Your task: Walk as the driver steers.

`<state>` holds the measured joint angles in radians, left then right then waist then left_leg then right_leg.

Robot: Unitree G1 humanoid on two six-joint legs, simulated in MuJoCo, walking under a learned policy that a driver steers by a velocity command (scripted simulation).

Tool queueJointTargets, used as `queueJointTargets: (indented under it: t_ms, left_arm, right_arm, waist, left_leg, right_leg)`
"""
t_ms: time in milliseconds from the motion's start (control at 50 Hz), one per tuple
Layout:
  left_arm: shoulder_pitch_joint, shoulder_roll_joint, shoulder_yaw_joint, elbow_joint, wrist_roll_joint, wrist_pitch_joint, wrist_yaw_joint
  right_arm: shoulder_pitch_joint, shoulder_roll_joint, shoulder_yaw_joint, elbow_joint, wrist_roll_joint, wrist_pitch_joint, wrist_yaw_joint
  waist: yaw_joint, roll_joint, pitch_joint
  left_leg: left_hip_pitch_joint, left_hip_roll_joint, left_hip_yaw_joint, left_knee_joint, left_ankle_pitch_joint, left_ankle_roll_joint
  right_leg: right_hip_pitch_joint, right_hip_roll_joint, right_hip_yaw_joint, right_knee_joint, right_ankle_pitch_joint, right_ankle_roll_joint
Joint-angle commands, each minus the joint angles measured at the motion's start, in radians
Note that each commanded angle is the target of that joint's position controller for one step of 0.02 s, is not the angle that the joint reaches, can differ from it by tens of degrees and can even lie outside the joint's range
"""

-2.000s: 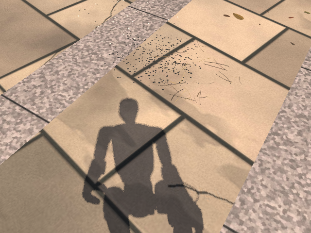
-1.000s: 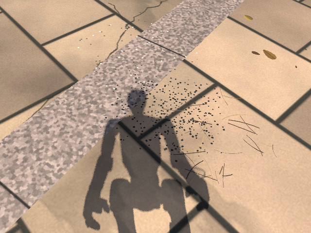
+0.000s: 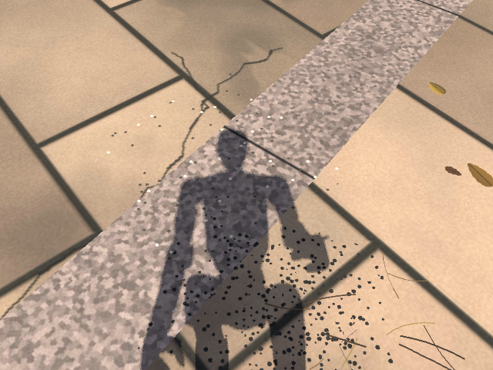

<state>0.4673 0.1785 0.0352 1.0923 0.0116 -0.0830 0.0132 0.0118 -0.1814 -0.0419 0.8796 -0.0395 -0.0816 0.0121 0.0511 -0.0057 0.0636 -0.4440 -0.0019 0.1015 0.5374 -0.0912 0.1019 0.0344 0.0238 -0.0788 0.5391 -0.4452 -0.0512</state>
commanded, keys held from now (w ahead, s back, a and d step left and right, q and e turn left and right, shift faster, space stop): w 0.04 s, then no key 0.96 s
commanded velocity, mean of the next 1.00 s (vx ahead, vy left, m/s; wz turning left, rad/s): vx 0.14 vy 0.00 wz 0.00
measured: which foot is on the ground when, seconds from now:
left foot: down 0.00-1.00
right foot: down 0.00-0.00, up 0.02-0.42, down 0.44-1.00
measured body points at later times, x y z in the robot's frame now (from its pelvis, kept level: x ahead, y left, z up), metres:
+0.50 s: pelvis +0.18 +0.00 +0.01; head +0.19 -0.01 +0.46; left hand +0.25 +0.22 -0.13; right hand +0.16 -0.22 -0.15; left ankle +0.11 +0.08 -0.72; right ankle +0.24 -0.09 -0.72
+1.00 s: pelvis +0.20 -0.01 +0.02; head +0.20 -0.01 +0.47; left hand +0.19 +0.21 -0.14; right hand +0.17 -0.22 -0.14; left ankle +0.13 +0.09 -0.72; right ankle +0.25 -0.09 -0.72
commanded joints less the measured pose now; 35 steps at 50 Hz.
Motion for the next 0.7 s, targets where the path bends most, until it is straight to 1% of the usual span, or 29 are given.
queueJointTargets:
  t_ms: [20,40,60,80,100,120,140,160,180,200,220,260,280,320,360,400,420,440,460,480,500,520,540,560,580,600,620,660,700]
  left_arm:
    - [0.067,0.111,0.024,-0.067,-0.014,-0.012,-0.008]
    - [-0.022,0.123,0.032,-0.093,-0.004,-0.008,-0.009]
    - [-0.072,0.106,0.028,-0.104,-0.001,-0.013,-0.012]
    - [-0.078,0.082,0.028,-0.098,0.005,-0.006,-0.011]
    - [-0.050,0.064,0.026,-0.090,0.019,0.011,-0.012]
    - [-0.010,0.042,0.023,-0.078,0.025,0.025,-0.013]
    - [-0.008,0.041,0.024,-0.075,0.027,0.035,-0.013]
    - [-0.019,0.039,0.026,-0.078,0.026,0.042,-0.012]
    - [-0.036,0.043,0.026,-0.082,0.023,0.047,-0.012]
    - [-0.068,0.049,0.026,-0.091,0.021,0.051,-0.012]
    - [-0.102,0.047,0.022,-0.100,0.019,0.053,-0.011]
    - [-0.172,0.036,0.012,-0.116,0.011,0.054,-0.010]
    - [-0.200,0.033,0.007,-0.121,0.008,0.055,-0.007]
    - [-0.226,0.039,0.002,-0.120,0.005,0.057,0.002]
    - [-0.236,0.048,0.001,-0.114,0.004,0.055,0.011]
    - [-0.220,0.050,0.001,-0.101,0.005,0.048,0.018]
    - [-0.186,0.042,-0.001,-0.084,0.007,0.041,0.022]
    - [-0.148,0.069,0.002,-0.070,0.012,0.028,0.026]
    - [-0.099,0.137,0.015,-0.061,0.018,0.017,0.029]
    - [-0.126,0.124,0.007,-0.058,0.001,0.025,0.028]
    - [-0.135,0.074,-0.005,-0.064,-0.003,0.034,0.024]
    - [-0.173,0.062,-0.011,-0.068,0.002,0.041,0.023]
    - [-0.220,0.062,-0.014,-0.074,0.007,0.049,0.024]
    - [-0.249,0.063,-0.014,-0.077,0.003,0.056,0.028]
    - [-0.259,0.069,-0.011,-0.073,-0.004,0.061,0.030]
    - [-0.241,0.066,-0.008,-0.067,-0.009,0.062,0.028]
    - [-0.219,0.062,-0.007,-0.054,-0.012,0.061,0.028]
    - [-0.190,0.054,-0.007,-0.032,-0.013,0.057,0.028]
    - [-0.182,0.051,-0.007,-0.020,-0.009,0.056,0.026]
  right_arm:
    - [0.453,-0.255,-0.078,0.085,0.008,0.008,-0.009]
    - [0.332,-0.213,-0.065,0.068,0.026,0.012,-0.005]
    - [0.256,-0.143,-0.045,0.055,0.027,0.005,-0.002]
    - [0.230,-0.105,-0.032,0.060,0.027,-0.003,-0.004]
    - [0.228,-0.066,-0.018,0.074,0.033,-0.010,-0.008]
    - [0.253,-0.068,-0.015,0.089,0.029,-0.019,-0.011]
    - [0.284,-0.070,-0.012,0.104,0.027,-0.027,-0.011]
    - [0.297,-0.086,-0.013,0.113,0.028,-0.033,-0.012]
    - [0.299,-0.101,-0.013,0.116,0.025,-0.033,-0.013]
    - [0.308,-0.107,-0.011,0.120,0.024,-0.031,-0.015]
    - [0.314,-0.105,-0.006,0.124,0.024,-0.026,-0.017]
    - [0.323,-0.097,0.004,0.131,0.024,-0.017,-0.021]
    - [0.340,-0.097,0.006,0.139,0.024,-0.014,-0.023]
    - [0.372,-0.098,0.009,0.156,0.023,-0.007,-0.027]
    - [0.384,-0.092,0.013,0.169,0.019,0.002,-0.032]
    - [0.372,-0.084,0.017,0.176,0.021,0.011,-0.039]
    - [0.355,-0.081,0.018,0.178,0.026,0.015,-0.042]
    - [0.376,-0.075,0.020,0.182,0.025,0.015,-0.044]
    - [0.439,-0.066,0.021,0.180,0.021,0.016,-0.046]
    - [0.563,0.015,0.035,0.224,0.044,0.032,-0.047]
    - [0.534,-0.026,0.026,0.239,0.040,0.051,-0.057]
    - [0.488,-0.039,0.020,0.232,0.035,0.063,-0.058]
    - [0.465,-0.026,0.023,0.232,0.031,0.071,-0.055]
    - [0.445,-0.021,0.026,0.232,0.026,0.077,-0.051]
    - [0.430,-0.014,0.031,0.230,0.018,0.077,-0.048]
    - [0.421,-0.023,0.032,0.237,0.017,0.075,-0.047]
    - [0.416,-0.024,0.033,0.243,0.020,0.072,-0.048]
    - [0.406,-0.023,0.036,0.248,0.027,0.065,-0.055]
    - [0.399,-0.025,0.037,0.253,0.029,0.061,-0.060]
  waist:
    - [-0.163,0.154,-0.348]
    - [-0.113,0.091,-0.184]
    - [-0.090,0.037,-0.084]
    - [-0.056,0.030,-0.036]
    - [-0.021,0.031,-0.026]
    - [-0.008,0.070,-0.042]
    - [-0.002,0.063,-0.048]
    - [0.007,0.069,-0.051]
    - [0.012,0.073,-0.057]
    - [0.009,0.079,-0.055]
    - [0.004,0.086,-0.056]
    - [-0.012,0.101,-0.057]
    - [-0.026,0.106,-0.063]
    - [-0.044,0.110,-0.073]
    - [-0.053,0.108,-0.065]
    - [-0.046,0.098,-0.049]
    - [-0.023,0.074,-0.045]
    - [-0.018,0.019,-0.063]
    - [-0.052,-0.058,-0.118]
    - [-0.090,-0.180,-0.167]
    - [-0.061,-0.155,-0.149]
    - [-0.070,-0.138,-0.100]
    - [-0.089,-0.115,-0.085]
    - [-0.099,-0.101,-0.050]
    - [-0.095,-0.093,-0.016]
    - [-0.075,-0.047,0.009]
    - [-0.065,-0.015,0.005]
    - [-0.057,0.007,-0.019]
    - [-0.052,0.014,-0.033]
  left_leg:
    - [0.736,0.415,-0.771,-0.264,-0.180,0.231]
    - [0.591,0.376,-0.602,-0.274,-0.222,0.197]
    - [0.443,0.341,-0.481,-0.308,-0.060,0.171]
    - [0.350,0.295,-0.374,-0.319,0.127,0.136]
    - [0.282,0.246,-0.274,-0.324,0.294,0.096]
    - [0.250,0.250,-0.226,-0.305,0.476,0.108]
    - [0.247,0.239,-0.191,-0.293,0.616,0.113]
    - [0.247,0.226,-0.156,-0.289,0.680,0.113]
    - [0.253,0.210,-0.130,-0.288,0.695,0.108]
    - [0.263,0.198,-0.110,-0.285,0.722,0.103]
    - [0.270,0.185,-0.091,-0.282,0.729,0.095]
    - [0.273,0.166,-0.062,-0.276,0.717,0.080]
    - [0.286,0.168,-0.060,-0.271,0.714,0.077]
    - [0.322,0.179,-0.069,-0.251,0.700,0.079]
    - [0.345,0.198,-0.090,-0.219,0.665,0.085]
    - [0.353,0.212,-0.120,-0.172,0.594,0.079]
    - [0.338,0.200,-0.123,-0.130,0.527,0.058]
    - [0.305,0.167,-0.123,-0.082,0.392,0.018]
    - [0.243,0.113,-0.098,-0.017,0.111,-0.012]
    - [0.214,0.028,-0.056,0.026,-0.276,-0.036]
    - [0.229,0.005,-0.059,0.034,-0.387,-0.044]
    - [0.243,0.001,-0.069,0.009,-0.375,-0.046]
    - [0.282,0.008,-0.079,-0.054,-0.323,-0.048]
    - [0.312,0.026,-0.096,-0.133,-0.234,-0.047]
    - [0.313,0.048,-0.118,-0.179,-0.188,-0.052]
    - [0.294,0.064,-0.129,-0.185,-0.161,-0.051]
    - [0.289,0.075,-0.135,-0.194,-0.133,-0.050]
    - [0.280,0.087,-0.143,-0.216,-0.108,-0.050]
    - [0.287,0.091,-0.144,-0.226,-0.092,-0.050]
  right_leg:
    - [-0.609,0.037,0.096,0.779,-0.056,-0.040]
    - [-0.671,-0.030,0.128,0.793,0.027,-0.049]
    - [-0.647,-0.062,0.123,0.741,0.097,-0.043]
    - [-0.596,-0.086,0.116,0.684,0.123,-0.034]
    - [-0.527,-0.100,0.110,0.637,0.133,-0.022]
    - [-0.473,-0.090,0.100,0.619,0.119,-0.008]
    - [-0.462,-0.079,0.091,0.607,0.123,0.002]
    - [-0.470,-0.070,0.084,0.579,0.144,0.012]
    - [-0.481,-0.068,0.074,0.541,0.172,0.018]
    - [-0.498,-0.069,0.064,0.489,0.203,0.023]
    - [-0.500,-0.069,0.054,0.429,0.233,0.027]
    - [-0.469,-0.066,0.034,0.297,0.287,0.029]
    - [-0.452,-0.062,0.025,0.248,0.310,0.028]
    - [-0.424,-0.052,0.019,0.180,0.329,0.023]
    - [-0.398,-0.047,0.025,0.123,0.299,0.012]
    - [-0.350,-0.042,0.029,0.027,0.275,-0.005]
    - [-0.280,-0.043,0.032,-0.084,0.346,-0.014]
    - [-0.174,-0.094,0.091,-0.168,0.562,-0.020]
    - [-0.048,-0.221,0.196,-0.113,0.909,-0.042]
    - [-0.028,-0.329,0.288,-0.099,1.064,-0.172]
    - [-0.089,-0.351,0.341,-0.147,0.938,-0.208]
    - [-0.161,-0.321,0.333,-0.186,0.796,-0.193]
    - [-0.215,-0.279,0.302,-0.211,0.637,-0.153]
    - [-0.274,-0.232,0.262,-0.231,0.481,-0.100]
    - [-0.298,-0.185,0.224,-0.237,0.364,-0.059]
    - [-0.285,-0.152,0.194,-0.237,0.336,-0.038]
    - [-0.248,-0.139,0.182,-0.222,0.377,-0.032]
    - [-0.176,-0.134,0.170,-0.192,0.475,-0.032]
    - [-0.147,-0.136,0.167,-0.181,0.523,-0.036]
